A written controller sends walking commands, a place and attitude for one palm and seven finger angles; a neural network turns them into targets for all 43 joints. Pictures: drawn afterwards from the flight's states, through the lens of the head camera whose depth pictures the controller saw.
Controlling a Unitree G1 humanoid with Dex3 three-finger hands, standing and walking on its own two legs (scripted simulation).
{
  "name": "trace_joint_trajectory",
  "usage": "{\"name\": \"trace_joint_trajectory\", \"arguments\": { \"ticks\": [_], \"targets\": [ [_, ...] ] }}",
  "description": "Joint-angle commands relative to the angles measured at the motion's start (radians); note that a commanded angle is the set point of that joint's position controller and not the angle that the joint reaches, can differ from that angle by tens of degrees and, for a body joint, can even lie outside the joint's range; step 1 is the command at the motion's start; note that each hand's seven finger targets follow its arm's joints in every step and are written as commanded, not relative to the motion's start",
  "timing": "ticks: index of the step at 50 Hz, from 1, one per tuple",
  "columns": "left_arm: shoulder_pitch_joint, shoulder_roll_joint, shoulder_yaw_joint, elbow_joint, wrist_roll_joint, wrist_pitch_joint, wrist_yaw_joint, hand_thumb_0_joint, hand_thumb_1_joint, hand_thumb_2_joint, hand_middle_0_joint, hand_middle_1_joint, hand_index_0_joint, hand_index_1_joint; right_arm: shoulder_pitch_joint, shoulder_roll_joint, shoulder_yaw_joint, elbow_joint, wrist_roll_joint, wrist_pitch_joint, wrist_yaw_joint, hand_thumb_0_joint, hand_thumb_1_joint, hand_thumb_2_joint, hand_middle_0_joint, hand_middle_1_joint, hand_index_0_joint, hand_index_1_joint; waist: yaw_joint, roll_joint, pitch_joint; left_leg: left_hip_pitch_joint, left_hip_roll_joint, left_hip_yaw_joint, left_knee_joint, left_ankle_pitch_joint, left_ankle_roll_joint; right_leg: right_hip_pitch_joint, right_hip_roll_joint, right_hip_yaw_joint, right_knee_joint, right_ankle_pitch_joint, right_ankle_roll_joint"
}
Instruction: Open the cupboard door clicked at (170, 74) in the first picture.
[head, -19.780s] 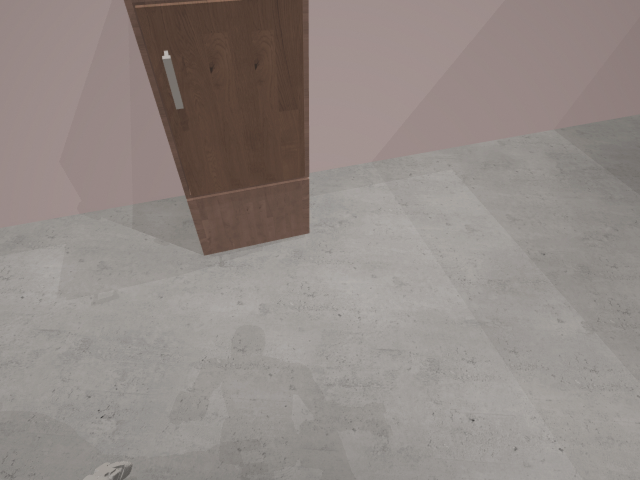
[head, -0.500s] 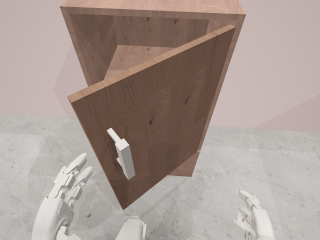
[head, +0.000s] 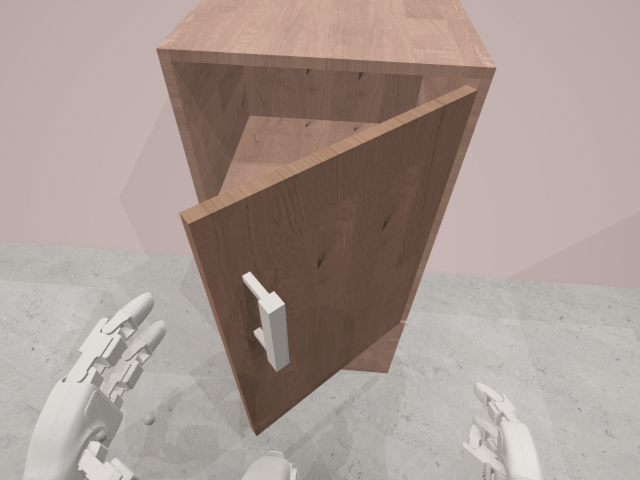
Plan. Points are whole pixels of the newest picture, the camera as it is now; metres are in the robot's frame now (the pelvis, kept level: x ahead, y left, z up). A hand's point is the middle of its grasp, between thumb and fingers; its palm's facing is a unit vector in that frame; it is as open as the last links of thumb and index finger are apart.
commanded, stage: draw the hand back to the body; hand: left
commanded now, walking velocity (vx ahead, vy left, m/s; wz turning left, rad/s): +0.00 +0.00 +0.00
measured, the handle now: (265, 323) +0.29 +0.09 +0.07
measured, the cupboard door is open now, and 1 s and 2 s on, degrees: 43 43 43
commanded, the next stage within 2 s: step back with the hand held close in 1.28 s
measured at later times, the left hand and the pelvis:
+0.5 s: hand (72, 372) +0.18 +0.23 +0.16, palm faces +0.29 -0.89 -0.36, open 13.9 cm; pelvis +0.01 +0.01 +0.05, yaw +0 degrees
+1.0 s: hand (40, 247) +0.24 +0.25 +0.25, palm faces +0.46 -0.80 -0.39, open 8.1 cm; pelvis +0.05 -0.01 +0.07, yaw +0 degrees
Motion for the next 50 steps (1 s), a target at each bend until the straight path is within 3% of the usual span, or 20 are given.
{"name": "trace_joint_trajectory", "arguments": {
  "ticks": [1,3,6,10,11,12,14,17,21,27,32,36,40,45,47,48,50],
  "targets": [
    [-0.007,0.111,0.084,-0.181,-0.011,-0.001,-0.003,0.0,-0.5,0.3,-0.15,-0.3,-0.15,-0.3,-0.106,-0.132,-0.049,-0.185,0.003,-0.078,-0.011,0.0,-0.9,-0.9,0.2,0.3,0.2,0.3,0.0,-0.032,-0.022,0.217,-0.026,0.023,-0.26,-0.01,0.035,-0.038,0.035,-0.037,-0.247,0.074,-0.034],
    [-0.028,0.128,0.094,-0.251,-0.013,-0.007,-0.003,0.0,-0.5,0.3,-0.15,-0.3,-0.15,-0.3,-0.094,-0.131,-0.043,-0.189,0.006,-0.093,-0.009,0.0,-0.9,-0.9,0.2,0.3,0.2,0.3,0.007,0.024,-0.057,0.269,-0.025,0.023,-0.28,0.01,0.032,-0.027,0.036,-0.045,-0.242,0.097,-0.037],
    [-0.038,0.154,0.119,-0.312,-0.019,-0.016,0.006,0.0,-0.465,0.315,-0.151,-0.3,-0.151,-0.3,-0.092,-0.132,-0.036,-0.183,0.006,-0.116,-0.002,0.0,-0.9,-0.9,0.2,0.3,0.2,0.3,0.014,0.045,-0.07,0.301,-0.023,0.003,-0.311,0.011,0.03,0.004,0.041,-0.055,-0.243,0.122,-0.044],
    [-0.047,0.147,0.125,-0.297,-0.023,0.016,0.005,0.0,-0.325,0.375,-0.156,-0.3,-0.156,-0.3,-0.096,-0.136,-0.026,-0.168,0.014,-0.131,0.004,0.0,-0.9,-0.9,0.2,0.3,0.2,0.3,0.008,0.08,-0.006,0.317,-0.016,-0.014,-0.36,-0.064,0.021,-0.005,0.042,-0.062,-0.267,0.092,-0.041],
    [-0.03,0.249,0.136,-0.348,0.139,0.075,0.157,0.0,-0.29,0.39,-0.158,-0.3,-0.158,-0.3,-0.11,-0.124,-0.016,-0.199,0.003,-0.112,-0.029,0.0,-0.9,-0.9,0.2,0.3,0.2,0.3,0.065,0.055,-0.001,0.318,-0.011,-0.019,-0.436,-0.131,0.012,0.024,0.02,-0.002,-0.337,0.076,-0.063],
    [-0.032,0.164,0.083,-0.378,0.158,0.11,0.225,0.0,-0.255,0.405,-0.159,-0.3,-0.159,-0.3,-0.114,-0.113,-0.002,-0.207,-0.002,-0.103,-0.044,0.0,-0.9,-0.9,0.2,0.3,0.2,0.3,0.031,0.079,0.058,0.319,-0.013,-0.009,-0.454,-0.168,0.011,0.019,0.012,-0.002,-0.359,0.055,-0.061],
    [0.005,0.131,0.073,-0.321,0.191,0.163,0.29,0.0,-0.185,0.435,-0.161,-0.3,-0.161,-0.3,-0.095,-0.106,0.0,-0.186,-0.003,-0.083,-0.052,0.0,-0.9,-0.9,0.2,0.3,0.2,0.3,0.024,0.064,0.104,0.316,-0.006,-0.013,-0.472,-0.212,0.012,0.031,0.006,-0.01,-0.379,0.028,-0.057],
    [-0.013,0.177,0.112,-0.326,0.231,0.187,0.35,0.0,-0.08,0.48,-0.165,-0.3,-0.165,-0.3,-0.103,-0.116,-0.001,-0.174,-0.012,-0.075,-0.059,0.0,-0.9,-0.9,0.2,0.3,0.2,0.3,0.025,0.001,0.078,0.366,-0.003,0.005,-0.478,-0.129,0.021,0.099,-0.002,-0.008,-0.418,0.067,-0.053],
    [-0.08,0.231,0.155,-0.36,0.255,0.189,0.39,0.0,0.06,0.54,-0.17,-0.3,-0.17,-0.3,-0.11,-0.128,0.004,-0.148,-0.025,-0.093,-0.063,0.0,-0.9,-0.9,0.2,0.3,0.2,0.3,0.03,0.002,0.048,0.441,-0.004,0.011,-0.514,-0.068,0.026,0.172,-0.008,-0.008,-0.457,0.114,-0.051],
    [-0.132,0.232,0.175,-0.366,0.266,0.184,0.41,0.0,0.27,0.63,-0.178,-0.3,-0.178,-0.3,-0.111,-0.131,0.009,-0.096,-0.03,-0.131,-0.06,0.0,-0.9,-0.9,0.2,0.3,0.2,0.3,0.033,0.046,0.063,0.538,-0.006,0.02,-0.557,0.063,0.024,0.241,-0.014,-0.013,-0.497,0.212,-0.05],
    [-0.148,0.234,0.222,-0.284,0.254,0.184,0.404,0.0,0.445,0.705,-0.184,-0.3,-0.184,-0.3,-0.136,-0.133,0.001,-0.058,-0.032,-0.132,-0.056,0.0,-0.9,-0.9,0.2,0.3,0.2,0.3,0.04,-0.042,0.117,0.573,-0.005,0.045,-0.59,0.152,0.027,0.294,-0.014,-0.017,-0.55,0.266,-0.042],
    [-0.18,0.266,0.279,-0.286,0.249,0.173,0.398,0.0,0.585,0.765,-0.189,-0.3,-0.189,-0.3,-0.148,-0.133,-0.008,-0.033,-0.036,-0.133,-0.053,0.0,-0.9,-0.9,0.2,0.3,0.2,0.3,0.052,-0.033,0.083,0.631,-0.009,0.066,-0.596,0.256,0.031,0.352,-0.014,-0.01,-0.58,0.363,-0.041],
    [-0.247,0.287,0.309,-0.326,0.246,0.162,0.394,0.0,0.725,0.825,-0.194,-0.3,-0.194,-0.3,-0.154,-0.129,-0.008,-0.017,-0.04,-0.14,-0.047,0.0,-0.9,-0.9,0.2,0.3,0.2,0.3,0.051,0.017,0.062,0.673,-0.016,0.083,-0.608,0.314,0.029,0.383,-0.019,-0.007,-0.596,0.424,-0.039],
    [-0.306,0.305,0.348,-0.305,0.236,0.156,0.39,0.0,0.9,0.9,-0.2,-0.3,-0.2,-0.3,-0.162,-0.131,-0.015,0.006,-0.042,-0.141,-0.045,0.0,-0.9,-0.9,0.2,0.3,0.2,0.3,0.051,-0.003,0.065,0.71,-0.017,0.097,-0.617,0.376,0.031,0.407,-0.017,-0.005,-0.619,0.503,-0.034],
    [-0.261,0.258,0.317,-0.232,0.232,0.166,0.378,0.0,0.9,0.9,-0.2,-0.3,-0.2,-0.3,-0.165,-0.128,-0.016,0.015,-0.043,-0.132,-0.04,0.0,-0.9,-0.9,0.2,0.3,0.2,0.3,0.049,-0.003,0.098,0.709,-0.017,0.099,-0.627,0.384,0.03,0.415,-0.018,-0.007,-0.624,0.515,-0.032],
    [-0.256,0.252,0.314,-0.224,0.231,0.168,0.373,0.0,0.9,0.9,-0.2,-0.3,-0.2,-0.3,-0.165,-0.13,-0.02,0.015,-0.042,-0.126,-0.036,0.0,-0.9,-0.9,0.2,0.3,0.2,0.3,0.05,-0.036,0.099,0.713,-0.016,0.1,-0.629,0.393,0.03,0.414,-0.015,-0.008,-0.63,0.524,-0.03],
    [-0.246,0.245,0.309,-0.211,0.227,0.171,0.363,0.0,0.9,0.9,-0.2,-0.3,-0.2,-0.3,-0.171,-0.133,-0.026,0.013,-0.043,-0.115,-0.032,0.0,-0.9,-0.9,0.2,0.3,0.2,0.3,0.051,-0.047,0.092,0.726,-0.016,0.108,-0.633,0.411,0.035,0.426,-0.016,-0.005,-0.637,0.553,-0.025]
  ]
}}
